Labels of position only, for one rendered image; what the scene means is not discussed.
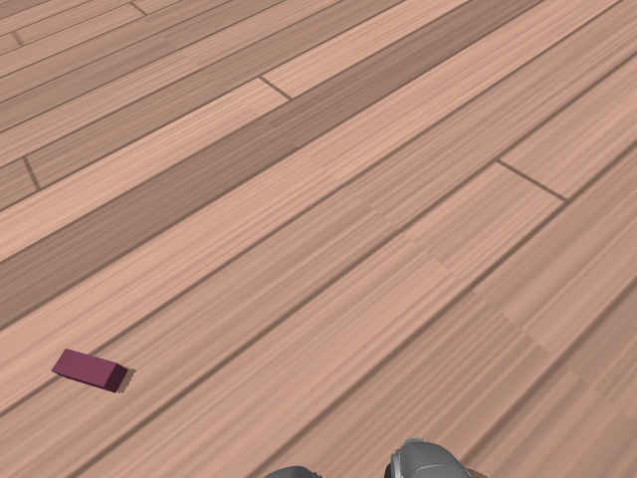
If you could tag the carton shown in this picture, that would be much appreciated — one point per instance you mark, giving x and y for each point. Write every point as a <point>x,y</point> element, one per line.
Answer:
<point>98,372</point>

